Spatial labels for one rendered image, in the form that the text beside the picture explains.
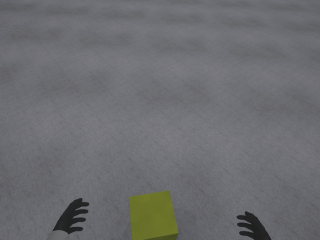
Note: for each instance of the left robot forearm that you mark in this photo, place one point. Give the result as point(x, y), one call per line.
point(57, 235)

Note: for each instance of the carton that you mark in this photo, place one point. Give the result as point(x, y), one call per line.
point(153, 217)

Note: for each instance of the robot left hand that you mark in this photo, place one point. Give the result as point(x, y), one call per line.
point(66, 219)

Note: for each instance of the robot right hand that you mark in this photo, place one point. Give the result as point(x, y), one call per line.
point(259, 231)

